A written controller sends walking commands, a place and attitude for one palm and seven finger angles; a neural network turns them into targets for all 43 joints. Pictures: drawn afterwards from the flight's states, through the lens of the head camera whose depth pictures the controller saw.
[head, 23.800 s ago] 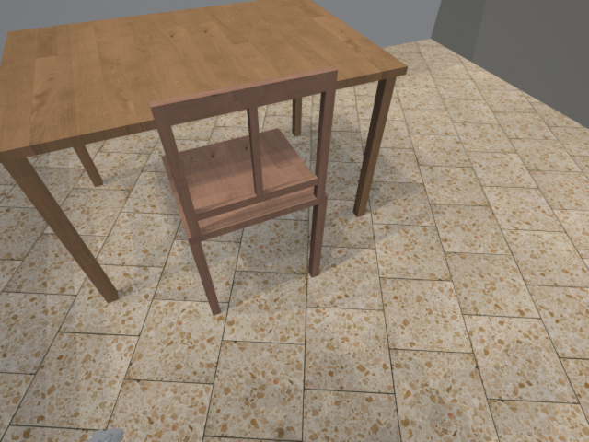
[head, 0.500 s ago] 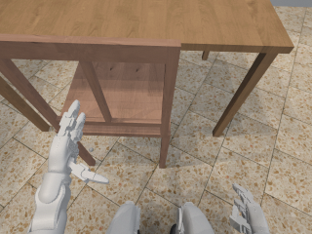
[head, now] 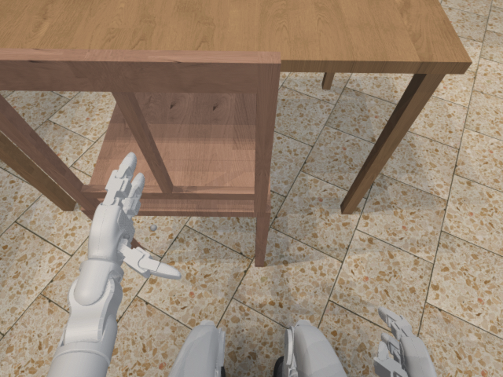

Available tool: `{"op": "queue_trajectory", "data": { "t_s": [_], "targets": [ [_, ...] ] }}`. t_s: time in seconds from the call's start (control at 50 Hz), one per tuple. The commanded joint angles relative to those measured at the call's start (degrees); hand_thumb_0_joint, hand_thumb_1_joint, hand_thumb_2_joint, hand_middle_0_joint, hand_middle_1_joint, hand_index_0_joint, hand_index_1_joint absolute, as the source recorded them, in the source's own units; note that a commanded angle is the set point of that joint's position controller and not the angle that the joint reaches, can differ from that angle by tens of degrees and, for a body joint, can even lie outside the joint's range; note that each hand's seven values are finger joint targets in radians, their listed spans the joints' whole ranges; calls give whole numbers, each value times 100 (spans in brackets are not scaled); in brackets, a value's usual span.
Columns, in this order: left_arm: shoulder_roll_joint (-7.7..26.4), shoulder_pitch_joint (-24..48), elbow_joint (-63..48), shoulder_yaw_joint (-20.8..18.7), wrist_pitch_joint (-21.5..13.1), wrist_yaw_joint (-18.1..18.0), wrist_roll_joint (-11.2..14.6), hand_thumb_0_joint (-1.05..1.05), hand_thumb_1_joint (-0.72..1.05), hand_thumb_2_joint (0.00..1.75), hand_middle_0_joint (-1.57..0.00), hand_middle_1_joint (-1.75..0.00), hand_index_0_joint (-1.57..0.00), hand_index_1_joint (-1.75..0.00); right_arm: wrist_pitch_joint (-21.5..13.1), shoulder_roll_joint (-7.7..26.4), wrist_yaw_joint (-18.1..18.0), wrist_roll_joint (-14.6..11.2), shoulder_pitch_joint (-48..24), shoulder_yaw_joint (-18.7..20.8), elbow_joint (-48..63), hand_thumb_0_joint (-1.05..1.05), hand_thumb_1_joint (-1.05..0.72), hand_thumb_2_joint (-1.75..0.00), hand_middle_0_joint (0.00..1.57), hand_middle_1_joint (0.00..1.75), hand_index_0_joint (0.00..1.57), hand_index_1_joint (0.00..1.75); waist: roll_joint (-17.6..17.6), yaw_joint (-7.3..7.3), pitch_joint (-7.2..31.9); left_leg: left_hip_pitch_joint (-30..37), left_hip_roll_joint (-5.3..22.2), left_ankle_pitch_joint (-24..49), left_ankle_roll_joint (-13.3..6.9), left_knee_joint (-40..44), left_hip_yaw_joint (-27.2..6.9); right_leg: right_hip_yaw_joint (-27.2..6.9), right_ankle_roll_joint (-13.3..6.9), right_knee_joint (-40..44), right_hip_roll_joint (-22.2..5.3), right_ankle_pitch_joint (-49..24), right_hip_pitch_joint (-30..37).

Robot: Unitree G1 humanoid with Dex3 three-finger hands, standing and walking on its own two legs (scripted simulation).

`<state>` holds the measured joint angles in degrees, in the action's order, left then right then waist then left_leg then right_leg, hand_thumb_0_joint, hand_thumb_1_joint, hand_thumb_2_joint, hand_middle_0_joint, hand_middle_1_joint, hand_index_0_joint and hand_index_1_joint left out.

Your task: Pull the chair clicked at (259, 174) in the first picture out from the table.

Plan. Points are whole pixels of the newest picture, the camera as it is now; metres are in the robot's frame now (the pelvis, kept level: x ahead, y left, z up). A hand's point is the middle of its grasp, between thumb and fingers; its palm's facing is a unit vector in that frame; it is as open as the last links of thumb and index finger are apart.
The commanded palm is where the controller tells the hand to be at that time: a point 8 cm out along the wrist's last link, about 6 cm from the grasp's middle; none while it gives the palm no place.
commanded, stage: aim the fingers beside a spindle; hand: left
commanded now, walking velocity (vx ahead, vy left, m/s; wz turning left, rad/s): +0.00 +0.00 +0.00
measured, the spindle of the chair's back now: (149, 149) +0.47 +0.20 +0.03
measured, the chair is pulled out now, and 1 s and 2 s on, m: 0.00 0.00 0.00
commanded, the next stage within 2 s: none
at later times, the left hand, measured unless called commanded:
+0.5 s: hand (150, 231) +0.32 +0.17 +0.03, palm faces +0.01 -1.00 -0.04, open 16.9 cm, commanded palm +0.30 +0.23 +0.04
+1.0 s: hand (147, 227) +0.33 +0.18 +0.03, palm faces +0.02 -1.00 -0.07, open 16.9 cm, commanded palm +0.30 +0.23 +0.02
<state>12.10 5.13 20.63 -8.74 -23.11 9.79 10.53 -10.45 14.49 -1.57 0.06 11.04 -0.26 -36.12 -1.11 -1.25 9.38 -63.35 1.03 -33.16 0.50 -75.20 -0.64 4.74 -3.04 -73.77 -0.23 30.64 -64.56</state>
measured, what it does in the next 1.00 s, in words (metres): stands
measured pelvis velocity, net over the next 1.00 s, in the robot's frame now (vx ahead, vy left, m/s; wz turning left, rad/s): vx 0.00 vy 0.01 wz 0.00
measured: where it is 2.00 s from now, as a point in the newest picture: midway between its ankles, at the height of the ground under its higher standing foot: outside the picture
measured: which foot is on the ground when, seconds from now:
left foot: down 0.00-1.00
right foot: down 0.00-1.00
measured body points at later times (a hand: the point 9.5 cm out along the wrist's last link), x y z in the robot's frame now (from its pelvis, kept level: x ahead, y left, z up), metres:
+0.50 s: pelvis -0.01 +0.01 +0.00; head +0.10 +0.01 +0.44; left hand +0.32 +0.22 +0.04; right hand +0.16 -0.24 -0.10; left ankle +0.02 +0.12 -0.62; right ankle +0.04 -0.09 -0.62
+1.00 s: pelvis +0.00 +0.01 +0.00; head +0.10 +0.00 +0.44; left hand +0.33 +0.23 +0.03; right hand +0.16 -0.23 -0.11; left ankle +0.02 +0.12 -0.62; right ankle +0.04 -0.09 -0.62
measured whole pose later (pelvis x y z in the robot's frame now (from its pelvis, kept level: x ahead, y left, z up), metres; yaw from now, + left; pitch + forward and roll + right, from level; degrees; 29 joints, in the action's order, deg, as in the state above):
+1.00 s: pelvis +0.00 +0.01 +0.00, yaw +0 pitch +21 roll -1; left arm 12.4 5.9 22.4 -8.3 -22.1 7.3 9.3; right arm -8.4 14.2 -0.8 -0.2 10.9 -0.9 -35.0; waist -1.5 -1.2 10.0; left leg -63.1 0.7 -32.8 -0.2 -74.8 -0.3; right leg 4.2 -2.4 -73.1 -0.4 30.0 -64.2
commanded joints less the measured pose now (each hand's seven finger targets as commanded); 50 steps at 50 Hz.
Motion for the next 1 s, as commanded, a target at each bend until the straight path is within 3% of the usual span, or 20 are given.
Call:
{"op": "queue_trajectory", "data": {
  "t_s": [0.0, 0.08, 0.14, 0.22, 0.26, 0.32, 0.38, 0.42, 0.48, 0.54, 0.6, 0.64, 0.68, 0.72, 0.76, 0.78, 0.82, 0.9, 0.94, 0.98],
  "targets": [
    [914, 853, -1394, -543, -378, -40, 150, 0, -50, 30, -6, -8, -6, -8, -235, 725, -83, -41, 48, 320, 841, 0, -90, -90, 20, 30, 20, 30, 119, 70, 2224, 707, -228, 1524, -147, 888, 15, -678, 213, 1163, 17, -1500, 2109],
    [1276, 963, -2063, -897, -768, -307, 138, 0, -50, 30, -6, -8, -6, -8, -253, 691, -65, 38, -5, 311, 846, 0, -90, -90, 20, 30, 20, 30, -198, 144, 2544, 990, -228, 1805, -141, 903, -15, -628, 195, 1024, 80, -1748, 2161],
    [921, 743, -1665, -584, -759, -264, 108, 0, -50, 30, -6, -8, -6, -8, -238, 687, -37, 31, -29, 295, 756, 0, -90, -90, 20, 30, 20, 30, -60, -7, 2147, 854, -216, 1500, -137, 931, -18, -585, 204, 1109, 83, -1430, 1970],
    [387, 432, -806, -3, -367, 108, 130, 0, -50, 30, -6, -8, -6, -8, -220, 766, -64, -78, 68, 308, 733, 0, -90, -90, 20, 30, 20, 30, 272, -183, 1556, 596, -197, 967, -145, 975, -59, -529, 215, 1294, 68, -853, 1589],
    [238, 788, -667, 221, -179, 249, 184, 0, -50, 30, -6, -8, -6, -8, -224, 797, -94, -127, 96, 306, 733, 0, -90, -90, 20, 30, 20, 30, 337, -276, 1356, 529, -203, 724, -152, 968, -84, -541, 221, 1399, 34, -566, 1432],
    [591, 1194, -1118, -94, -246, 150, 172, 0, -50, 30, -6, -8, -6, -8, -261, 802, -143, -96, 57, 326, 810, 0, -90, -90, 20, 30, 20, 30, 212, -138, 1807, 738, -207, 989, -157, 941, -105, -519, 197, 1249, 34, -792, 1498],
    [1232, 1285, -2025, -721, -660, -233, 103, 0, -50, 30, -6, -8, -6, -8, -295, 767, -116, 20, -28, 319, 878, 0, -90, -90, 20, 30, 20, 30, -239, 149, 2434, 1118, -218, 1538, -119, 963, -123, -480, 159, 1009, 79, -1266, 1734],
    [1248, 1173, -2217, -805, -856, -454, 45, 0, -50, 30, -6, -8, -6, -8, -280, 687, -60, 70, -65, 291, 880, 0, -90, -90, 20, 30, 20, 30, -388, 189, 2569, 1307, -226, 1750, -96, 1017, -121, -456, 152, 954, 95, -1453, 1820],
    [1075, 697, -1676, -705, -788, -527, -74, 0, -50, 30, -6, -8, -6, -8, -208, 695, -2, 67, -65, 279, 823, 0, -90, -90, 20, 30, 20, 30, -160, 89, 2238, 1053, -209, 1530, -115, 1032, -110, -415, 161, 1011, 127, -1271, 1729],
    [395, 440, -974, -29, -392, -252, -58, 0, -50, 30, -6, -8, -6, -8, -137, 738, 11, -6, -11, 282, 806, 0, -90, -90, 20, 30, 20, 30, 78, -118, 1746, 821, -202, 1054, -114, 1092, -113, -365, 184, 1170, 120, -908, 1523],
    [89, 412, -525, 338, -26, 119, 92, 0, -50, 30, -6, -8, -6, -8, -120, 805, -26, -125, 72, 272, 853, 0, -90, -90, 20, 30, 20, 30, 414, -245, 1322, 596, -202, 722, -143, 1083, -118, -397, 200, 1365, 84, -593, 1402],
    [203, 1039, -915, 348, -56, 168, 115, 0, -50, 30, -6, -8, -6, -8, -146, 814, -89, -138, 74, 300, 872, 0, -90, -90, 20, 30, 20, 30, 362, -268, 1509, 693, -194, 723, -149, 1051, -152, -423, 203, 1354, 61, -545, 1357],
    [578, 1559, -1647, 16, -328, -7, 117, 0, -50, 30, -6, -8, -6, -8, -232, 796, -139, -74, 16, 319, 871, 0, -90, -90, 20, 30, 20, 30, 23, -161, 1942, 950, -200, 1039, -143, 981, -167, -416, 176, 1176, 70, -817, 1398],
    [869, 1696, -2289, -255, -687, -298, 47, 0, -50, 30, -6, -8, -6, -8, -294, 748, -113, 18, -18, 313, 867, 0, -90, -90, 20, 30, 20, 30, -465, 6, 2407, 1461, -199, 1520, -82, 1035, -231, -362, 137, 1002, 84, -1151, 1405],
    [1004, 1421, -2540, -419, -940, -563, -36, 0, -50, 30, -6, -8, -6, -8, -312, 714, -49, 87, -32, 308, 825, 0, -90, -90, 20, 30, 20, 30, -588, 97, 2660, 1731, -192, 1919, -39, 1032, -252, -330, 124, 896, 105, -1420, 1451],
    [1240, 1141, -2398, -674, -953, -689, -111, 0, -50, 30, -6, -8, -6, -8, -293, 736, -29, 118, -17, 319, 790, 0, -90, -90, 20, 30, 20, 30, -507, 154, 2691, 1670, -185, 1998, -32, 1034, -254, -313, 124, 867, 132, -1467, 1505],
    [851, 730, -1749, -423, -820, -708, -198, 0, -50, 30, -6, -8, -6, -8, -204, 687, 20, 97, -68, 298, 772, 0, -90, -90, 20, 30, 20, 30, -188, 46, 2270, 1300, -184, 1745, -63, 1049, -179, -306, 151, 925, 122, -1383, 1518],
    [271, 65, -236, 21, -107, -326, -155, 0, -50, 30, -6, -8, -6, -8, -23, 755, 49, -39, 37, 264, 809, 0, -90, -90, 20, 30, 20, 30, 408, -112, 1379, 563, -223, 947, -118, 1118, -65, -343, 180, 1243, 115, -846, 1512],
    [268, 386, -308, 95, 97, -101, -49, 0, -50, 30, -6, -8, -6, -8, 15, 797, -2, -110, 83, 278, 881, 0, -90, -90, 20, 30, 20, 30, 544, -144, 1446, 495, -229, 841, -137, 1086, -42, -440, 202, 1350, 81, -743, 1606],
    [419, 1005, -836, 5, -10, -9, 77, 0, -50, 30, -6, -8, -6, -8, -42, 790, -69, -116, 54, 289, 921, 0, -90, -90, 20, 30, 20, 30, 372, -166, 1667, 603, -229, 936, -156, 995, -55, -499, 195, 1332, 61, -820, 1640]
  ]
}}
